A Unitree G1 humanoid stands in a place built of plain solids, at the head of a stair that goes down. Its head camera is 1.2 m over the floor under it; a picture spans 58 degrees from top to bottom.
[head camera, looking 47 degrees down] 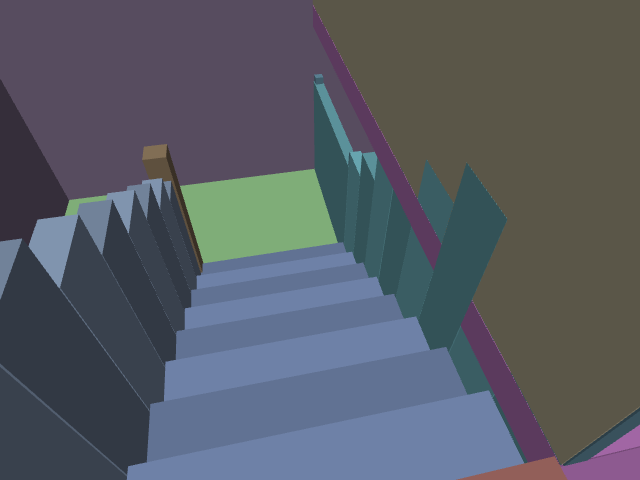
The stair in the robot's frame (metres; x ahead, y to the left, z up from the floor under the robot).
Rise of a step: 0.17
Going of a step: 0.26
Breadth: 1.14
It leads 12 degrees to the left of straight ahead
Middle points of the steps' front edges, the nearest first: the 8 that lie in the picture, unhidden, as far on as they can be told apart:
0.50 0.00 -0.17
0.75 0.06 -0.35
1.00 0.11 -0.52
1.26 0.16 -0.69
1.51 0.21 -0.87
1.77 0.27 -1.04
2.02 0.32 -1.22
2.28 0.37 -1.39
